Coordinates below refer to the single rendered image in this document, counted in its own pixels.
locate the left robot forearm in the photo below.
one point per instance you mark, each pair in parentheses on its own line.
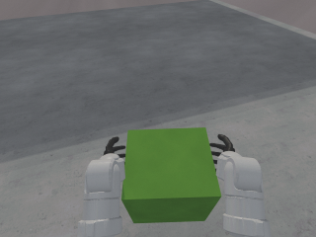
(100,215)

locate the robot right hand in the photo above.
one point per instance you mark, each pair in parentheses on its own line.
(227,147)

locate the right robot forearm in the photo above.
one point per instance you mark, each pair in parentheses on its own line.
(244,189)

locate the robot left hand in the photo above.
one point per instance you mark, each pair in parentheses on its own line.
(111,150)

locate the carton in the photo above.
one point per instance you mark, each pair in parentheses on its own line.
(169,175)

